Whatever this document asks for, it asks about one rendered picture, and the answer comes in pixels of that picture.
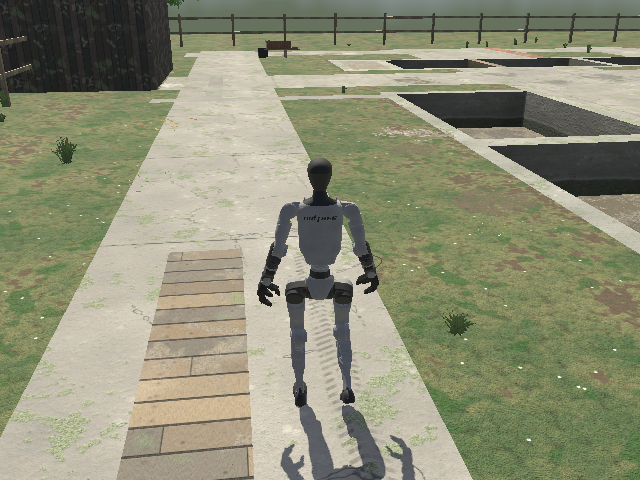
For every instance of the left robot upper arm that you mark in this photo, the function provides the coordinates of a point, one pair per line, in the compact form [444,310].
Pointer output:
[288,211]

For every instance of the left robot shin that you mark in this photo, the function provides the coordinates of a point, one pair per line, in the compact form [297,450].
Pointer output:
[298,362]

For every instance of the robot left forearm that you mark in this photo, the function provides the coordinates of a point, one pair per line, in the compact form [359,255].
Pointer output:
[270,268]

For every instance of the robot right forearm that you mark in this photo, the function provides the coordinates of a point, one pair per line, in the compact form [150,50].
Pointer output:
[368,263]

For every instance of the right robot upper arm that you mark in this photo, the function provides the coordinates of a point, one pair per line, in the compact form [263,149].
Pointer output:
[351,211]

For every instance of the robot right hand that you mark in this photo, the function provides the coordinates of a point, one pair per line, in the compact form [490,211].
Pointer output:
[364,279]

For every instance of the robot left hand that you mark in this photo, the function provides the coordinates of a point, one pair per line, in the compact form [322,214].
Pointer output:
[262,291]

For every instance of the robot right foot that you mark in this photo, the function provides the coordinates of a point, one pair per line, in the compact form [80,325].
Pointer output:
[347,396]

